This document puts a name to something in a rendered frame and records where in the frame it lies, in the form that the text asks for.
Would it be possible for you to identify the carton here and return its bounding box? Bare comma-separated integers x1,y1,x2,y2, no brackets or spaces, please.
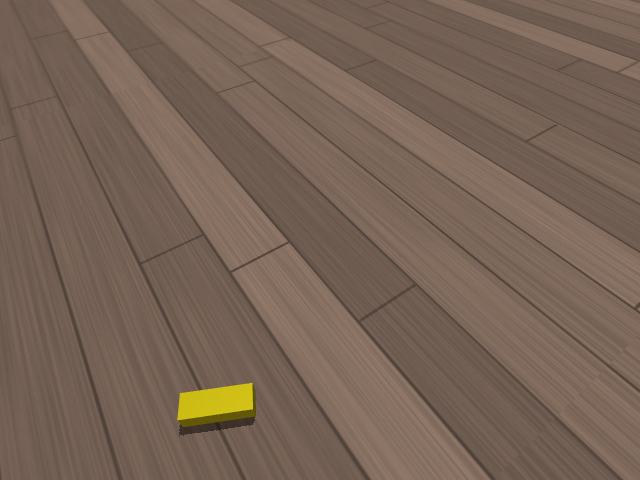
177,383,256,427

